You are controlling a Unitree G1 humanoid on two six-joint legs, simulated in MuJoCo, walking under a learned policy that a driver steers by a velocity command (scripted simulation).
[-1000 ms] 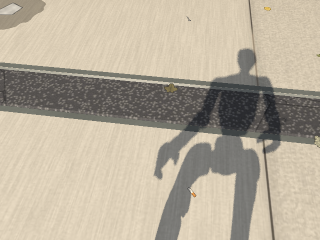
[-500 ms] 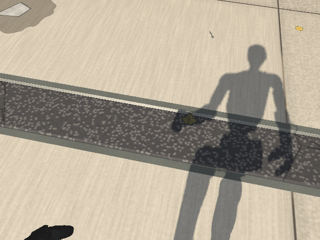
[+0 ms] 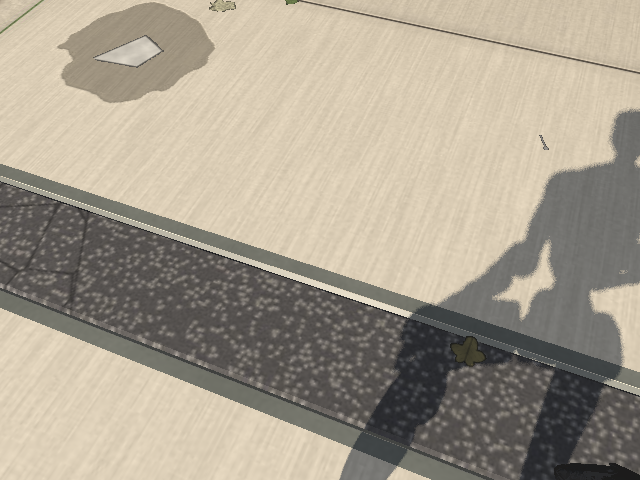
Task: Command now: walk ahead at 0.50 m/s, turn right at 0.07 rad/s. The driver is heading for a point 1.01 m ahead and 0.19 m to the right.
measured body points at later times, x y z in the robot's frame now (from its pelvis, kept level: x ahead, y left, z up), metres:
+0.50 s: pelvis +0.27 +0.03 +0.00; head +0.29 +0.02 +0.45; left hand +0.50 +0.24 -0.10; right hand +0.24 -0.26 -0.12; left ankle +0.20 +0.14 -0.74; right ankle +0.40 -0.16 -0.69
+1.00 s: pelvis +0.53 -0.09 +0.00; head +0.55 -0.10 +0.45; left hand +0.70 +0.15 -0.11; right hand +0.59 -0.39 -0.10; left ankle +0.77 +0.01 -0.68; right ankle +0.43 -0.14 -0.74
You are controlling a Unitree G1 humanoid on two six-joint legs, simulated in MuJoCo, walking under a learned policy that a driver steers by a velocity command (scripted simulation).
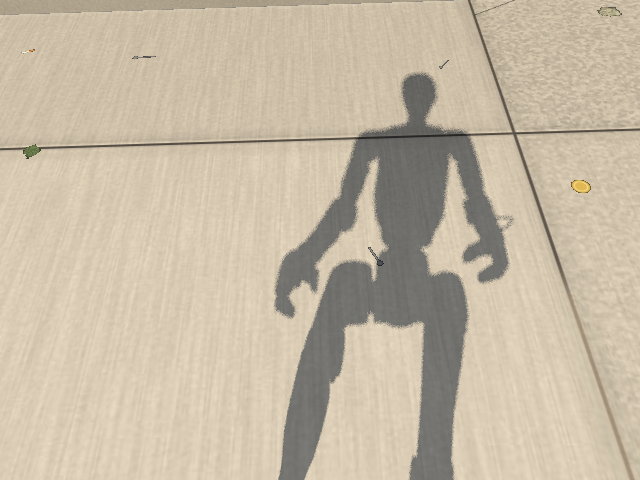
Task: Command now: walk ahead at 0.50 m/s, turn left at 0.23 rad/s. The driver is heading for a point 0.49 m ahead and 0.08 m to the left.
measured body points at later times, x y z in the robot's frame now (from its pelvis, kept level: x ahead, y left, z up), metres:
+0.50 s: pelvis +0.29 +0.08 +0.00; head +0.32 +0.09 +0.45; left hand +0.42 +0.36 -0.09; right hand +0.42 -0.18 -0.11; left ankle +0.24 +0.14 -0.74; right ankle +0.50 -0.07 -0.69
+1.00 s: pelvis +0.45 +0.08 -0.01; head +0.46 +0.10 +0.44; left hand +0.52 +0.35 -0.14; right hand +0.60 -0.16 -0.14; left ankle +0.41 +0.22 -0.74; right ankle +0.54 -0.01 -0.74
